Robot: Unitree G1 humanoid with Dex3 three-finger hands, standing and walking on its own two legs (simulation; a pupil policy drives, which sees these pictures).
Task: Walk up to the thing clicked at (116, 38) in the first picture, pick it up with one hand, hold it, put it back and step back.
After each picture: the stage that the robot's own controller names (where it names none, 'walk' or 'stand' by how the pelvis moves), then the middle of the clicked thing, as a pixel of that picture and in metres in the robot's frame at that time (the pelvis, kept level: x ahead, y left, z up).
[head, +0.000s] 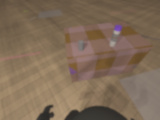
stand; (115, 36) +0.92 -0.22 -0.05
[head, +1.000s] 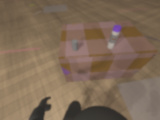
sink last; (113, 37) +0.81 -0.17 -0.02
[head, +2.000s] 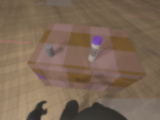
sink last; (94, 50) +0.57 +0.02 -0.02
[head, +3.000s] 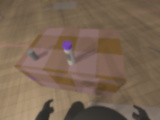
walk; (69, 54) +0.50 +0.25 -0.03
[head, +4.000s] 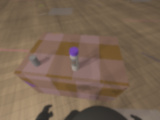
stand; (74, 60) +0.49 +0.18 -0.06
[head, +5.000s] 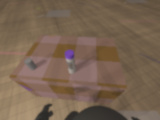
stand; (71, 63) +0.46 +0.20 -0.05
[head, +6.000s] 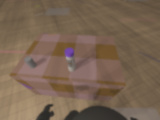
stand; (70, 61) +0.48 +0.20 -0.06
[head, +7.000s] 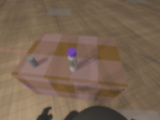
stand; (72, 61) +0.48 +0.19 -0.06
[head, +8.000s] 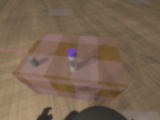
stand; (73, 61) +0.48 +0.19 -0.06
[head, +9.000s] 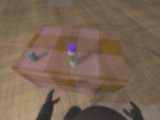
rise first; (73, 56) +0.49 +0.19 -0.05
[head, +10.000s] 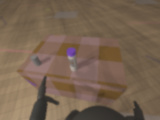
go down; (72, 60) +0.49 +0.22 -0.05
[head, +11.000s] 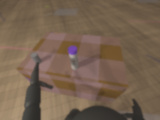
go down; (73, 59) +0.50 +0.20 -0.05
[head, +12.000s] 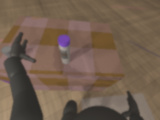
go down; (65, 51) +0.48 +0.19 +0.01
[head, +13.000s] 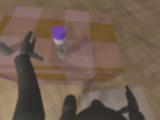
close in; (61, 45) +0.49 +0.20 +0.03
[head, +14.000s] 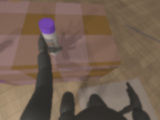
close; (51, 40) +0.51 +0.22 +0.06
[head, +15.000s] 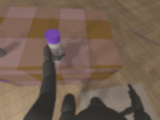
lift; (56, 49) +0.46 +0.20 +0.05
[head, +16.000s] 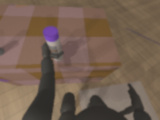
lift; (55, 47) +0.47 +0.20 +0.06
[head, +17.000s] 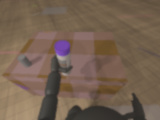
lift; (64, 60) +0.34 +0.18 +0.14
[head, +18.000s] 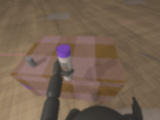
hold; (66, 64) +0.32 +0.18 +0.13
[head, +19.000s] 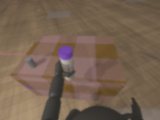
hold; (68, 65) +0.32 +0.17 +0.11
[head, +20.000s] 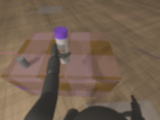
crouch; (63, 48) +0.44 +0.19 +0.15
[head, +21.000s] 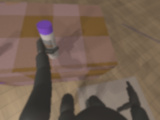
lower; (50, 42) +0.50 +0.22 +0.03
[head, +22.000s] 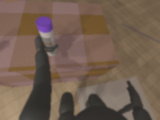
lower; (49, 40) +0.51 +0.22 +0.06
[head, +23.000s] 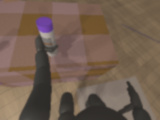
lower; (49, 40) +0.51 +0.22 +0.05
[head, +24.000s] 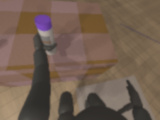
lower; (48, 38) +0.52 +0.22 +0.06
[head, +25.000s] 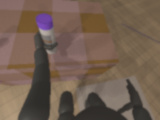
loosen; (48, 37) +0.52 +0.22 +0.06
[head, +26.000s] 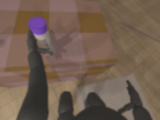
withdraw; (45, 40) +0.50 +0.23 +0.06
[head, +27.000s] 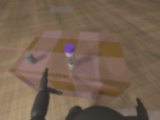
sink last; (71, 57) +0.47 +0.21 -0.01
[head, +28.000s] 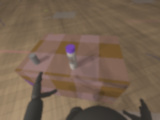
stand; (72, 58) +0.50 +0.22 -0.01
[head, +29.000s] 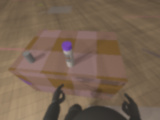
stand; (69, 55) +0.50 +0.22 +0.00
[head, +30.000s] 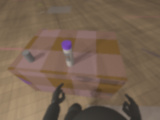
stand; (68, 54) +0.50 +0.23 +0.01
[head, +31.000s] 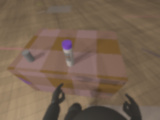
stand; (69, 54) +0.50 +0.22 +0.01
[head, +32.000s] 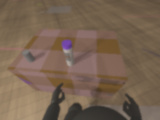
stand; (69, 54) +0.50 +0.23 +0.01
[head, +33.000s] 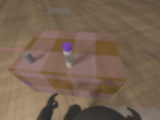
stand; (68, 56) +0.50 +0.22 -0.01
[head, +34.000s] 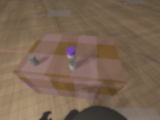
walk; (72, 59) +0.50 +0.20 -0.05
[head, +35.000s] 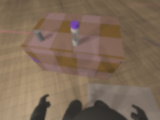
walk; (75, 34) +0.71 +0.21 -0.03
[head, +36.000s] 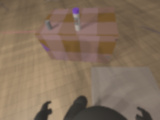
walk; (77, 20) +1.01 +0.29 -0.03
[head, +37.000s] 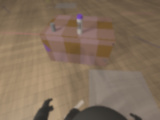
stand; (79, 24) +1.11 +0.23 -0.05
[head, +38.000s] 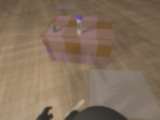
stand; (79, 25) +1.12 +0.23 -0.06
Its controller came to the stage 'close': yes
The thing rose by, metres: 0.20
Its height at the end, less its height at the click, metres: +0.00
